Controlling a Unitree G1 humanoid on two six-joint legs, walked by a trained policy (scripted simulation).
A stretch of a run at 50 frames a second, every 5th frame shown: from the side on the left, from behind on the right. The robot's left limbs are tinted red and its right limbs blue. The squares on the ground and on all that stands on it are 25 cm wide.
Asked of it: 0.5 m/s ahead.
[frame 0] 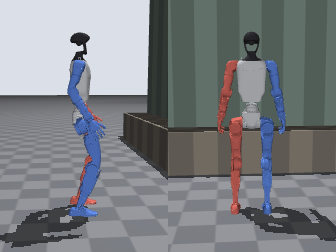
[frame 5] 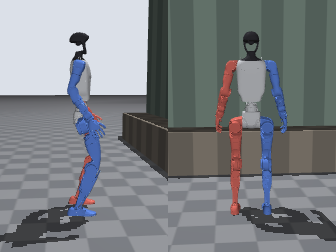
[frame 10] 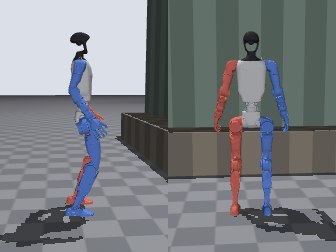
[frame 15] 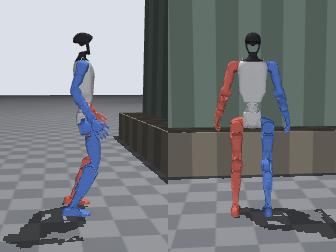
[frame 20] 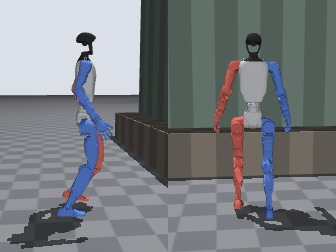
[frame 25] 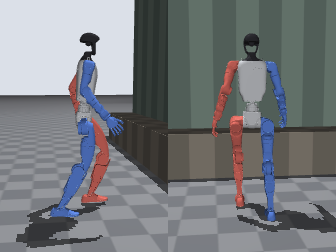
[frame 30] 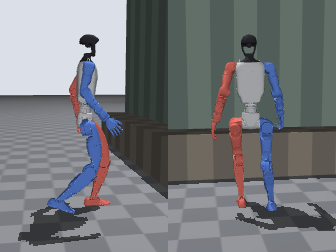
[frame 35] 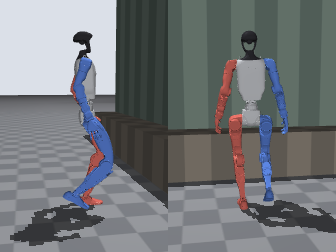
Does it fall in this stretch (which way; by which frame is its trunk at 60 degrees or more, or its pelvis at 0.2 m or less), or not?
no
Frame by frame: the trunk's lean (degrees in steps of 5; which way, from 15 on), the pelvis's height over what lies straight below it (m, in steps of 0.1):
0: 0, 0.8
5: 0, 0.8
10: 5, 0.8
15: 0, 0.8
20: 0, 0.8
25: 5, 0.8
30: 5, 0.7
35: 5, 0.8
